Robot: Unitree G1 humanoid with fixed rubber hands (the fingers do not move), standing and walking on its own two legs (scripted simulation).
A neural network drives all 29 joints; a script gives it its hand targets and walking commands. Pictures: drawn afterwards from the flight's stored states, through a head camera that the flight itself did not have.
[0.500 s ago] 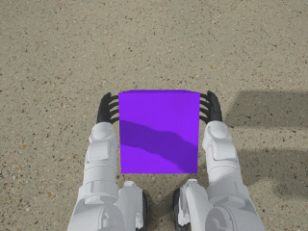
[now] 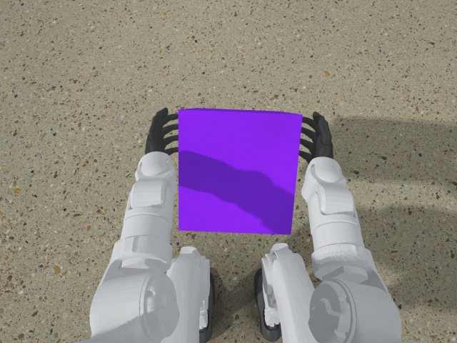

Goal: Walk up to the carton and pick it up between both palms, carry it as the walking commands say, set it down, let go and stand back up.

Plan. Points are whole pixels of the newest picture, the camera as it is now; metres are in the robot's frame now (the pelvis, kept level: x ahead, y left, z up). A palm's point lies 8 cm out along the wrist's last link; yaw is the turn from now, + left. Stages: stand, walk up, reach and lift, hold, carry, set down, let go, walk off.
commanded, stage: set down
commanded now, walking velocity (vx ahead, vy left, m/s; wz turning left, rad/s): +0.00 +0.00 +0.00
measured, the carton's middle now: (236, 160) +0.46 -0.01 -0.17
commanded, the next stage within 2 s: none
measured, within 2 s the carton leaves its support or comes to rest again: neither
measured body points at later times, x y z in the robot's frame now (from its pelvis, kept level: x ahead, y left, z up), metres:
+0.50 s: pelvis -0.01 +0.00 -0.07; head +0.26 +0.02 +0.30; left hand +0.48 +0.14 -0.16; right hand +0.46 -0.15 -0.15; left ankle +0.09 +0.10 -0.51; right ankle +0.09 -0.11 -0.51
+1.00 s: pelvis -0.02 +0.00 -0.12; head +0.29 +0.01 +0.20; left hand +0.50 +0.14 -0.25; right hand +0.48 -0.15 -0.24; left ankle +0.09 +0.10 -0.51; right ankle +0.09 -0.11 -0.51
